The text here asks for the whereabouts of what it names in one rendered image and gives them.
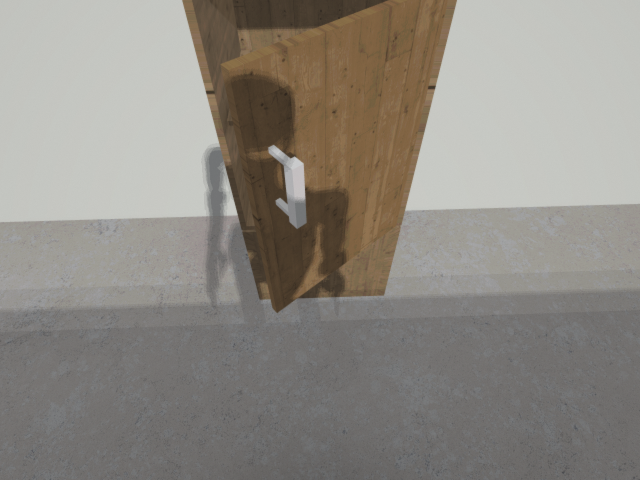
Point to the cupboard door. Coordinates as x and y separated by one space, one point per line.
346 99

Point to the handle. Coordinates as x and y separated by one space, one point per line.
295 188

